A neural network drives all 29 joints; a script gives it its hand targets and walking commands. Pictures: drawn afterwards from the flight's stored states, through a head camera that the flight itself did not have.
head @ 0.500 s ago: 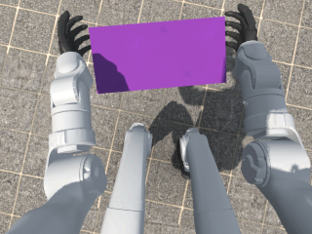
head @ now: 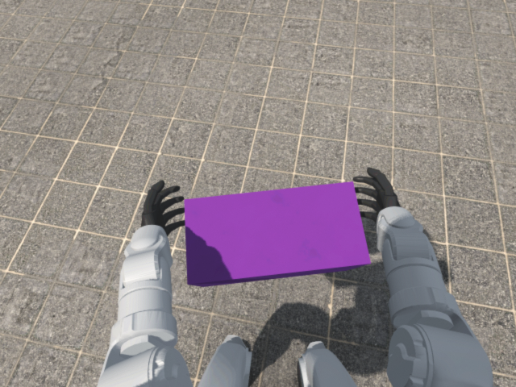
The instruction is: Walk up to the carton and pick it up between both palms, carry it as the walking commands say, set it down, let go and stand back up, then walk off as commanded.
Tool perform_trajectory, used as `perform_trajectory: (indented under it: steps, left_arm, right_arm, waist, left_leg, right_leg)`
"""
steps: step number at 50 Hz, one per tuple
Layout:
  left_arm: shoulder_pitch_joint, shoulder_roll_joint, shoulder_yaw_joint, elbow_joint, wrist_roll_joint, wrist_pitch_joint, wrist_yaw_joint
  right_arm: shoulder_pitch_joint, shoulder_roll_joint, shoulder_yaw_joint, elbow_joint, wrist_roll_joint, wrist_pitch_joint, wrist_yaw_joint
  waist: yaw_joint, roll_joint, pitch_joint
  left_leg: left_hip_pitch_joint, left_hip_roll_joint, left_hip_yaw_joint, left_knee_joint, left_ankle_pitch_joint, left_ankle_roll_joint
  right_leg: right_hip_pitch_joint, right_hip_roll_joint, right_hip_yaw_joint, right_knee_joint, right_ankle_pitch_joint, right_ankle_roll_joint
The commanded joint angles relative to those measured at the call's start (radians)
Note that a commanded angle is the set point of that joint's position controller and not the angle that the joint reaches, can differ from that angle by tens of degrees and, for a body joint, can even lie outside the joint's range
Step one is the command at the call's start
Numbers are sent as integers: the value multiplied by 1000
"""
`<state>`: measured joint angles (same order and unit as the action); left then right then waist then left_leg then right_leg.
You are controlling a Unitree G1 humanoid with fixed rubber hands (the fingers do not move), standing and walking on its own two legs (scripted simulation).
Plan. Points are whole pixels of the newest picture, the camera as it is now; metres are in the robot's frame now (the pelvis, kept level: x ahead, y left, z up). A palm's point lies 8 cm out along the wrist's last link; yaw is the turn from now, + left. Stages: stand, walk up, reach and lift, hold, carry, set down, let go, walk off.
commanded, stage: reach and lift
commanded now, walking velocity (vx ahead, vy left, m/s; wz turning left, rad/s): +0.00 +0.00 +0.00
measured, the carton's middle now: (272, 238) +0.37 +0.01 -0.13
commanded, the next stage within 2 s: none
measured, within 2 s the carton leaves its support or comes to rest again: neither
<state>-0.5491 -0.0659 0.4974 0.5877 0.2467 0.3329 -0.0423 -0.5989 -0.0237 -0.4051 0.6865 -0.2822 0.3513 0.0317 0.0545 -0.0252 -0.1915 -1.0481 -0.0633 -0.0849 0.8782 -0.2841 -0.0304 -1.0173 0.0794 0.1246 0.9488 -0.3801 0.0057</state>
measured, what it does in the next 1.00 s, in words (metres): rises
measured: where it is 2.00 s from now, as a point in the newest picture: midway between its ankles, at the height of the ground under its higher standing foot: outside the picture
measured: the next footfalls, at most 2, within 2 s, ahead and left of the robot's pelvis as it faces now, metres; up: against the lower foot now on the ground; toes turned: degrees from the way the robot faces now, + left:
none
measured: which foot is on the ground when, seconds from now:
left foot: down 0.00-1.00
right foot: down 0.00-1.00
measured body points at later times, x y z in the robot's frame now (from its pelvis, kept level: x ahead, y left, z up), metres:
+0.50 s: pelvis +0.03 +0.00 +0.05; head +0.09 +0.00 +0.50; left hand +0.34 +0.21 +0.02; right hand +0.37 -0.17 +0.02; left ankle +0.06 +0.13 -0.67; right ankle +0.03 -0.12 -0.67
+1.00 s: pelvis +0.03 -0.01 +0.07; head +0.00 -0.01 +0.52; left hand +0.33 +0.20 +0.09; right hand +0.36 -0.18 +0.09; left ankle +0.06 +0.13 -0.67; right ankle +0.03 -0.12 -0.67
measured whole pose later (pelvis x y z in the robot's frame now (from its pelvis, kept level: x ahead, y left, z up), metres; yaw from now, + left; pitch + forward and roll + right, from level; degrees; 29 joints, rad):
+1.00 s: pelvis +0.03 -0.01 +0.07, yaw +0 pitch +4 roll +0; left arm -0.30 -0.09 0.40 0.40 0.26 0.58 -0.07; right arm -0.33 0.04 -0.33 0.49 -0.26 0.54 0.03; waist 0.06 -0.02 -0.17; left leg -0.30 -0.02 -0.10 0.36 -0.13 -0.03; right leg -0.26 0.06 0.11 0.41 -0.21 -0.02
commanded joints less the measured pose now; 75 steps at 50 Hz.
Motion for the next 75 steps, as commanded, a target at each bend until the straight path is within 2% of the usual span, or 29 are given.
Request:
perform_trajectory:
  steps: [1, 2, 5, 6, 8, 12, 14, 15, 17, 19, 26, 29, 31, 38, 42, 45, 49, 51, 54, 55, 56, 57, 58, 63, 65, 68, 70, 71, 75]
  left_arm:
    - [-356, -809, -581, -63, -140, -3, -267]
    - [-338, -810, -607, -99, -150, -8, -269]
    - [-310, -798, -678, -195, -180, -13, -281]
    - [-296, -788, -688, -207, -183, -12, -285]
    - [-263, -780, -700, -213, -183, -4, -292]
    - [-208, -809, -714, -148, -184, 24, -313]
    - [-191, -825, -721, -110, -181, 41, -317]
    - [-168, -838, -723, -91, -177, 47, -318]
    - [-173, -840, -716, -73, -171, 56, -313]
    - [-183, -834, -703, -77, -164, 61, -308]
    - [-228, -811, -648, -116, -143, 87, -288]
    - [-232, -836, -657, -123, -154, 104, -287]
    - [-250, -851, -669, -129, -166, 116, -290]
    - [-317, -905, -715, -126, -209, 172, -317]
    - [-326, -890, -689, -105, -203, 204, -327]
    - [-305, -882, -681, -124, -205, 226, -327]
    - [-259, -868, -703, -208, -224, 259, -321]
    - [-233, -851, -691, -219, -209, 276, -316]
    - [-185, -851, -723, -277, -221, 304, -314]
    - [-182, -848, -725, -284, -228, 312, -316]
    - [-176, -841, -726, -291, -221, 321, -317]
    - [-181, -846, -738, -308, -230, 325, -319]
    - [-189, -850, -751, -317, -236, 332, -322]
    - [-256, -848, -794, -371, -262, 353, -334]
    - [-265, -846, -796, -371, -266, 357, -334]
    - [-249, -849, -782, -348, -258, 360, -334]
    - [-237, -856, -767, -334, -240, 365, -331]
    - [-223, -861, -762, -331, -239, 366, -327]
    - [-211, -876, -763, -349, -225, 367, -314]
  right_arm:
    - [-524, 925, 572, -125, 211, -69, 300]
    - [-506, 947, 613, -151, 231, -73, 299]
    - [-454, 997, 704, -225, 275, -76, 286]
    - [-421, 1002, 707, -232, 271, -74, 278]
    - [-352, 999, 706, -229, 264, -71, 265]
    - [-276, 961, 663, -231, 215, -63, 245]
    - [-259, 934, 647, -226, 198, -53, 247]
    - [-249, 927, 646, -232, 197, -47, 250]
    - [-230, 909, 618, -206, 176, -34, 258]
    - [-229, 914, 616, -195, 176, -19, 267]
    - [-325, 937, 624, -180, 213, 18, 317]
    - [-387, 950, 642, -200, 247, 23, 335]
    - [-395, 953, 637, -189, 253, 30, 343]
    - [-361, 944, 559, -155, 214, 76, 350]
    - [-345, 920, 508, -134, 193, 106, 353]
    - [-348, 928, 530, -172, 210, 135, 357]
    - [-355, 957, 630, -289, 267, 174, 359]
    - [-346, 961, 646, -297, 273, 195, 359]
    - [-317, 987, 711, -369, 304, 225, 351]
    - [-319, 985, 721, -384, 306, 233, 348]
    - [-303, 979, 713, -385, 299, 240, 345]
    - [-304, 982, 721, -405, 301, 244, 341]
    - [-299, 978, 722, -416, 299, 249, 336]
    - [-236, 946, 666, -421, 246, 274, 308]
    - [-236, 941, 655, -433, 236, 277, 300]
    - [-250, 928, 653, -455, 228, 285, 292]
    - [-247, 911, 640, -456, 221, 291, 294]
    - [-249, 916, 649, -458, 227, 295, 295]
    - [-265, 910, 669, -470, 250, 304, 312]
  waist:
    - [70, -53, -622]
    - [82, -56, -669]
    - [87, -69, -785]
    - [74, -76, -781]
    - [57, -46, -768]
    - [-11, -5, -626]
    - [-30, 19, -558]
    - [-28, 36, -544]
    - [-41, 36, -462]
    - [-32, 21, -434]
    - [52, -19, -383]
    - [75, -6, -393]
    - [66, 7, -388]
    - [-15, 29, -325]
    - [-34, 45, -245]
    - [-11, 30, -225]
    - [30, 4, -222]
    - [57, -5, -191]
    - [77, -14, -184]
    - [74, -33, -170]
    - [74, -11, -161]
    - [65, -24, -153]
    - [58, -8, -155]
    - [-17, 27, -120]
    - [-32, 33, -107]
    - [-37, 8, -99]
    - [-40, 17, -75]
    - [-32, -11, -89]
    - [-15, 5, -88]
  left_leg:
    - [564, -54, 76, -70, 457, 32]
    - [579, -58, 80, -73, 502, 32]
    - [600, -65, 80, -95, 569, 31]
    - [596, -65, 79, -102, 571, 30]
    - [602, -63, 77, -126, 580, 24]
    - [634, -45, 68, -175, 552, 13]
    - [671, -37, 67, -207, 558, 3]
    - [692, -35, 67, -226, 565, 1]
    - [694, -28, 60, -258, 538, -6]
    - [705, -26, 62, -292, 500, -3]
    - [797, -24, 72, -365, 368, 13]
    - [863, -23, 73, -387, 360, 18]
    - [875, -20, 73, -399, 344, 17]
    - [957, -3, 59, -464, 258, 12]
    - [962, 0, 56, -501, 215, 10]
    - [986, -4, 57, -518, 256, 14]
    - [1035, -16, 64, -533, 330, 21]
    - [1049, -17, 66, -545, 336, 25]
    - [1086, -22, 71, -558, 378, 29]
    - [1095, -22, 71, -565, 381, 31]
    - [1095, -23, 73, -570, 382, 30]
    - [1107, -23, 70, -577, 383, 31]
    - [1119, -23, 70, -580, 387, 30]
    - [1146, -26, 64, -606, 385, 14]
    - [1141, -30, 64, -611, 374, 12]
    - [1136, -37, 63, -618, 363, 11]
    - [1122, -39, 63, -626, 350, 10]
    - [1137, -38, 59, -630, 352, 10]
    - [1139, -36, 62, -636, 353, 10]
  right_leg:
    - [247, 28, -67, -186, 362, -24]
    - [296, 22, -59, -192, 435, -18]
    - [440, 11, -41, -206, 620, 0]
    - [459, 11, -39, -210, 652, 4]
    - [498, 0, -29, -230, 708, 10]
    - [467, 0, -45, -293, 609, 3]
    - [457, 9, -60, -333, 549, -4]
    - [468, 12, -65, -350, 532, -7]
    - [459, 19, -76, -376, 471, -12]
    - [492, 20, -82, -401, 436, -12]
    - [522, 19, -88, -468, 283, -13]
    - [534, 19, -87, -496, 253, -12]
    - [546, 16, -87, -507, 243, -15]
    - [592, 14, -94, -572, 180, -33]
    - [627, 8, -95, -605, 159, -41]
    - [674, 10, -96, -623, 196, -37]
    - [754, 8, -87, -648, 270, -27]
    - [760, 6, -78, -664, 270, -22]
    - [812, 1, -65, -679, 333, -12]
    - [811, 3, -66, -682, 340, -6]
    - [818, -1, -58, -689, 348, -9]
    - [822, -1, -57, -696, 354, -7]
    - [832, -5, -54, -699, 367, -8]
    - [871, -5, -54, -723, 391, -9]
    - [884, -2, -55, -731, 387, -10]
    - [915, 0, -60, -737, 392, -4]
    - [924, 2, -65, -741, 386, -5]
    - [938, 8, -71, -741, 378, 0]
    - [951, 14, -76, -745, 366, -2]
